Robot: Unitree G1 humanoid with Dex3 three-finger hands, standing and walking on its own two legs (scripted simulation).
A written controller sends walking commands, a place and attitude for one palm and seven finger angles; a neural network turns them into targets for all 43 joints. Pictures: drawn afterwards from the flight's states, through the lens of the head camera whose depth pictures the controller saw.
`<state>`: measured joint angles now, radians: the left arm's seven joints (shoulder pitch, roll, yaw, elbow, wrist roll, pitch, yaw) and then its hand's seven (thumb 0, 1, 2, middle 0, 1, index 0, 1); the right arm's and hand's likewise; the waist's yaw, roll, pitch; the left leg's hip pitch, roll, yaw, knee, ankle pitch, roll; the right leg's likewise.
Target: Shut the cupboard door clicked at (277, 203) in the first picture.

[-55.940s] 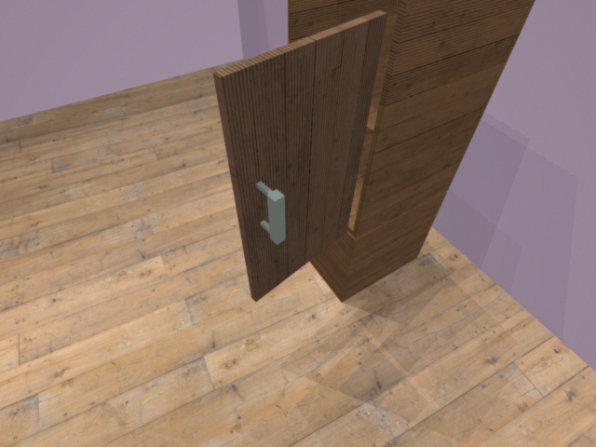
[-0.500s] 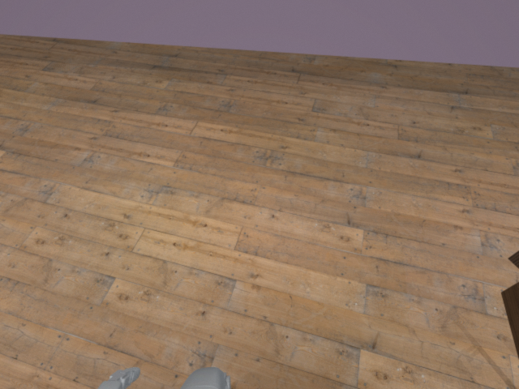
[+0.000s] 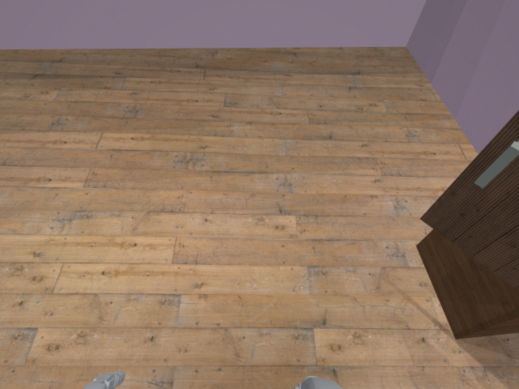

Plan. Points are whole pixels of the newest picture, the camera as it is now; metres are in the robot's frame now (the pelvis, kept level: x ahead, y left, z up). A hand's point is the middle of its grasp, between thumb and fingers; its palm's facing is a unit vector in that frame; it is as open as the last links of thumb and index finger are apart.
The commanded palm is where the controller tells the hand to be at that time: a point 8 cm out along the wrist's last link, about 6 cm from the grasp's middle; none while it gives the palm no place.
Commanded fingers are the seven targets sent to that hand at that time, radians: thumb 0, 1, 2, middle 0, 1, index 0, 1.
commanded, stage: turn to face it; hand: left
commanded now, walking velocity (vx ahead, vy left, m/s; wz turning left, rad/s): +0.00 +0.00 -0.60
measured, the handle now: (501, 161) +0.58 -0.49 -0.02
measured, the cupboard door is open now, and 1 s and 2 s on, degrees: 38 38 38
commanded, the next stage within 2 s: take the last steps up to it in 1.16 s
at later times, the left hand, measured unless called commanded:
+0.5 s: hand (171, 364) +0.17 +0.17 -0.18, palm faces -0.23 -0.95 -0.21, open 7.4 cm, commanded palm none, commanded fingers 0.00 0.90 0.90 -0.20 -0.30 -0.20 -0.30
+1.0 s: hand (232, 316) +0.25 +0.07 -0.15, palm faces -0.52 -0.81 -0.27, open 7.4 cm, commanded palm none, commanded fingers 0.00 0.90 0.90 -0.20 -0.30 -0.20 -0.30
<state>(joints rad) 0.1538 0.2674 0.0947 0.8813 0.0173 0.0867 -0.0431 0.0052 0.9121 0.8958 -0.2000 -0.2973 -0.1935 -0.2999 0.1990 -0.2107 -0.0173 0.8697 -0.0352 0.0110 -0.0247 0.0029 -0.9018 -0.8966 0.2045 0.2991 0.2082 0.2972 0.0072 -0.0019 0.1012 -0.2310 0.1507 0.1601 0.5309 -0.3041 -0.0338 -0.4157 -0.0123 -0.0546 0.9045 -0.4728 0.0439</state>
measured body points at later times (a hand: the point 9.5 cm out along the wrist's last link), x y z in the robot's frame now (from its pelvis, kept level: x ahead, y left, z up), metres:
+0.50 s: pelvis +0.05 -0.01 -0.01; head +0.10 -0.01 +0.44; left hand +0.18 +0.22 -0.16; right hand +0.09 -0.29 -0.13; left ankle +0.10 +0.10 -0.74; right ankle -0.01 -0.13 -0.74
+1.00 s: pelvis +0.06 -0.05 -0.01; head +0.09 -0.09 +0.44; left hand +0.28 +0.11 -0.13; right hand -0.05 -0.31 -0.16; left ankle +0.10 +0.08 -0.67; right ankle +0.00 -0.14 -0.74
